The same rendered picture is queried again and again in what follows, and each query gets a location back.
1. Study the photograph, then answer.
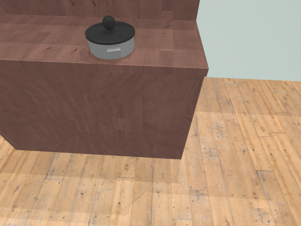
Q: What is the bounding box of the lid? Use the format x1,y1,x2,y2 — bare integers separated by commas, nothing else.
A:
85,21,135,45

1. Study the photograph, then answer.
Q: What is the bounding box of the knob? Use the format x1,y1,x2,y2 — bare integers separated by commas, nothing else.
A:
103,16,116,30

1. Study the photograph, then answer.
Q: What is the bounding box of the table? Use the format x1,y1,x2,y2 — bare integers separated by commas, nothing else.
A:
0,0,209,160

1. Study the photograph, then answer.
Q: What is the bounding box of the pot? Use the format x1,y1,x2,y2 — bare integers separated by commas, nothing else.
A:
88,37,134,59

